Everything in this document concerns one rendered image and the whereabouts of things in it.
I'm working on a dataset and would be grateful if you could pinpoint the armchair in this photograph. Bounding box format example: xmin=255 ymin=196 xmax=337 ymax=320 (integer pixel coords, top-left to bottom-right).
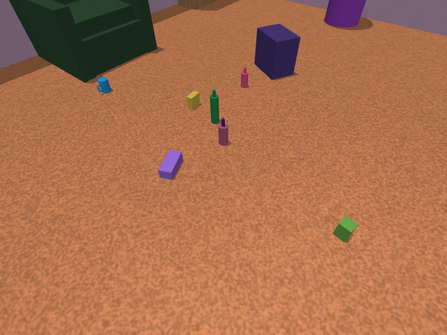
xmin=9 ymin=0 xmax=157 ymax=82

